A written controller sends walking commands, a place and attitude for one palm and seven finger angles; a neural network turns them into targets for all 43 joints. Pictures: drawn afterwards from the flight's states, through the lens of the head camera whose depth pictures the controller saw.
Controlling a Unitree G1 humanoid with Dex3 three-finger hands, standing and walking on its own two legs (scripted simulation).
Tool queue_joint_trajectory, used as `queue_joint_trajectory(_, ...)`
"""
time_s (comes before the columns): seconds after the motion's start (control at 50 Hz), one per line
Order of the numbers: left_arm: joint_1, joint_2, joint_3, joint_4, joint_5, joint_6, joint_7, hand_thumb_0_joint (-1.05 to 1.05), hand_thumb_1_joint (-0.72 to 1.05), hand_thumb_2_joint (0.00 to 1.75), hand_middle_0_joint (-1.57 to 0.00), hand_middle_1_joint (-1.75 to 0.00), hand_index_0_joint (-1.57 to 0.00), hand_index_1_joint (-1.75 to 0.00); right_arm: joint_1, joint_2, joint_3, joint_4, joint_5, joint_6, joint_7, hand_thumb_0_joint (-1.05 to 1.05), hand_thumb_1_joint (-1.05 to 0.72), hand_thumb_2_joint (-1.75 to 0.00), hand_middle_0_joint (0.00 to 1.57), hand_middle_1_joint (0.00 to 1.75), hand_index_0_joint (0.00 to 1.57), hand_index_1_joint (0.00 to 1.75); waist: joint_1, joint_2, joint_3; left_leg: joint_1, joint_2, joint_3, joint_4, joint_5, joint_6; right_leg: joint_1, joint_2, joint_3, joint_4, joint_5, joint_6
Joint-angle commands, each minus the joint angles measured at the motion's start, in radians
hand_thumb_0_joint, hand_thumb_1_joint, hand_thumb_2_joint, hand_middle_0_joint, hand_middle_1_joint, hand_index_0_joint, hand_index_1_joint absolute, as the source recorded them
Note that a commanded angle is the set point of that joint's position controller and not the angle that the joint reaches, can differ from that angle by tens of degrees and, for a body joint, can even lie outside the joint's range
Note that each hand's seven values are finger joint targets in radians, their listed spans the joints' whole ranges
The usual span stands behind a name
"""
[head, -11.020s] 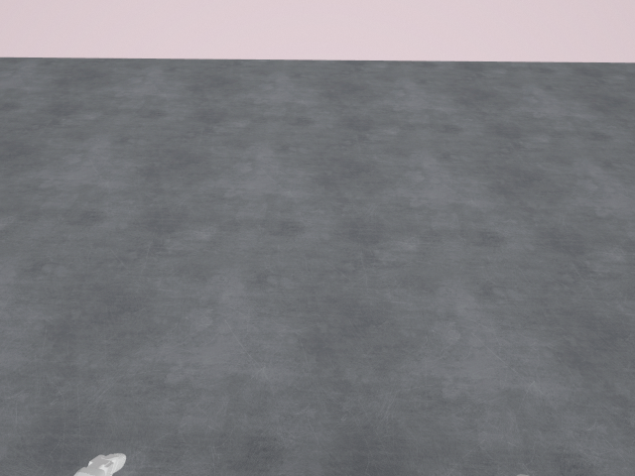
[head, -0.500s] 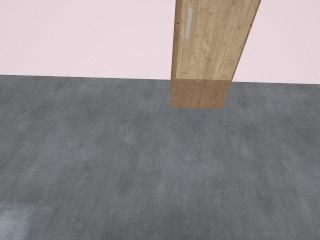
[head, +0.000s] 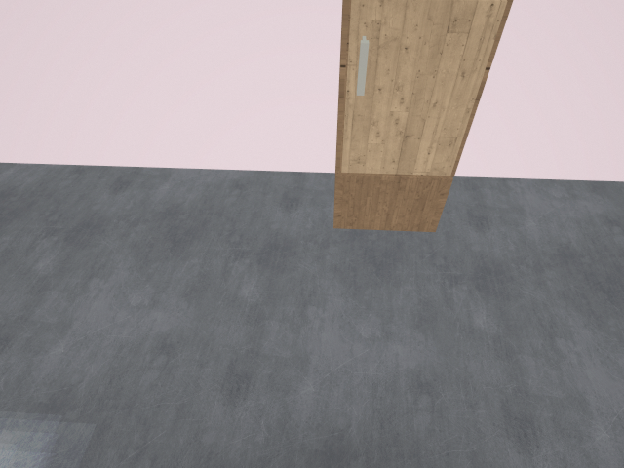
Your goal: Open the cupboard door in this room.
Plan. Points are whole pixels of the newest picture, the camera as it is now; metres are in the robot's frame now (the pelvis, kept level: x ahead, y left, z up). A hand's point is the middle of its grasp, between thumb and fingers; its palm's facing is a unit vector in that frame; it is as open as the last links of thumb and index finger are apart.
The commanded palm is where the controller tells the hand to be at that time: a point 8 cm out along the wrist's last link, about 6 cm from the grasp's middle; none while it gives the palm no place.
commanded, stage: stand and wait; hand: left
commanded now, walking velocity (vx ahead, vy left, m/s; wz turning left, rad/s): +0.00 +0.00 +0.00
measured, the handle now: (362, 65) +1.19 -0.08 -0.01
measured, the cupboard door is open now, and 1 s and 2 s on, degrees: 0 0 0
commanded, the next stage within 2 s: look at it before walking up in 0.08 s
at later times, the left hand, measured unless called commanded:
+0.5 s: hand out of the picture -0.03 +0.17 -0.17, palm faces +0.05 -0.98 -0.18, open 7.4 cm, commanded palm none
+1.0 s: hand out of the picture -0.02 +0.20 -0.18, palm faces +0.00 -0.98 -0.18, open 7.4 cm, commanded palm none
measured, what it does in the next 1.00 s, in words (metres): stands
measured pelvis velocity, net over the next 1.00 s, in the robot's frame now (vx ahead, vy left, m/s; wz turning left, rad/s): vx -0.02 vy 0.03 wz -0.07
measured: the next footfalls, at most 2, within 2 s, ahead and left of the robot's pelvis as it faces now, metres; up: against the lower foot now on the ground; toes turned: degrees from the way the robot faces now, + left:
left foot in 1.84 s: +0.33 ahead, +0.02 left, +0.00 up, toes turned -26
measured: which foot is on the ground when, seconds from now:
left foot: down 0.00-1.00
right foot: down 0.00-1.00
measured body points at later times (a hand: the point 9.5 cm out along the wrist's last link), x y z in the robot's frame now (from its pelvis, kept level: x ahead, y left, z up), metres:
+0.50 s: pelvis -0.01 +0.01 +0.00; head -0.01 +0.00 +0.45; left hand -0.03 +0.22 -0.16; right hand -0.04 -0.20 -0.17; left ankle -0.03 +0.16 -0.74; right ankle +0.00 -0.07 -0.74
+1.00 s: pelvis -0.02 +0.03 +0.00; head +0.00 +0.03 +0.44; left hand -0.02 +0.25 -0.17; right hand -0.05 -0.18 -0.17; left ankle -0.03 +0.16 -0.74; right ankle +0.00 -0.07 -0.74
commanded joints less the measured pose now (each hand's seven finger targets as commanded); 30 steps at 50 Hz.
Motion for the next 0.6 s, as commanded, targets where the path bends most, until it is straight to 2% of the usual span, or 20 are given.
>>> queue_joint_trajectory(0.0,0.055,0.099,0.014,-0.023,0.005,-0.019,0.004,0.0,0.9,0.9,-0.2,-0.3,-0.2,-0.3,0.08,-0.063,-0.001,-0.014,0.005,-0.007,-0.006,0.0,-0.9,-0.9,0.2,0.3,0.2,0.3,-0.004,-0.025,0.063,-0.036,0.047,-0.032,-0.046,0.122,0.046,-0.002,-0.152,0.144,-0.113,0.271,0.033)
queue_joint_trajectory(0.06,0.067,0.094,0.012,-0.015,0.006,-0.018,0.005,0.0,0.9,0.9,-0.2,-0.3,-0.2,-0.3,0.075,-0.068,-0.003,-0.018,0.005,-0.003,-0.006,0.0,-0.9,-0.9,0.2,0.3,0.2,0.3,-0.005,-0.04,0.074,-0.031,0.043,-0.03,-0.041,0.097,0.045,-0.018,-0.149,0.147,-0.129,0.228,0.034)
queue_joint_trajectory(0.18,0.082,0.086,0.013,-0.015,0.008,-0.019,0.005,0.0,0.9,0.9,-0.2,-0.3,-0.2,-0.3,0.072,-0.066,-0.003,-0.023,0.004,-0.004,-0.006,0.0,-0.9,-0.9,0.2,0.3,0.2,0.3,-0.005,-0.017,0.072,-0.027,0.038,-0.032,-0.042,0.077,0.049,-0.03,-0.148,0.159,-0.155,0.146,0.033)
queue_joint_trajectory(0.24,0.083,0.084,0.014,-0.013,0.008,-0.021,0.005,0.0,0.9,0.9,-0.2,-0.3,-0.2,-0.3,0.079,-0.065,-0.003,-0.023,0.003,-0.007,-0.006,0.0,-0.9,-0.9,0.2,0.3,0.2,0.3,-0.006,-0.021,0.07,-0.036,0.038,-0.033,-0.044,0.08,0.05,-0.022,-0.147,0.159,-0.153,0.15,0.03)
queue_joint_trajectory(0.36,0.087,0.079,0.015,-0.016,0.008,-0.017,0.005,0.0,0.9,0.9,-0.2,-0.3,-0.2,-0.3,0.089,-0.062,-0.004,-0.022,0.003,-0.007,-0.005,0.0,-0.9,-0.9,0.2,0.3,0.2,0.3,-0.002,-0.027,0.091,-0.05,0.037,-0.038,-0.047,0.062,0.053,-0.043,-0.141,0.155,-0.163,0.069,0.03)
queue_joint_trajectory(0.58,0.077,0.081,0.017,-0.03,0.007,-0.014,0.003,0.0,0.9,0.9,-0.2,-0.3,-0.2,-0.3,0.107,-0.062,-0.003,-0.019,0.003,-0.018,-0.004,0.0,-0.9,-0.9,0.2,0.3,0.2,0.3,0.004,-0.017,0.089,-0.078,0.043,-0.049,-0.067,0.063,0.062,-0.03,-0.138,0.14,-0.13,0.08,0.03)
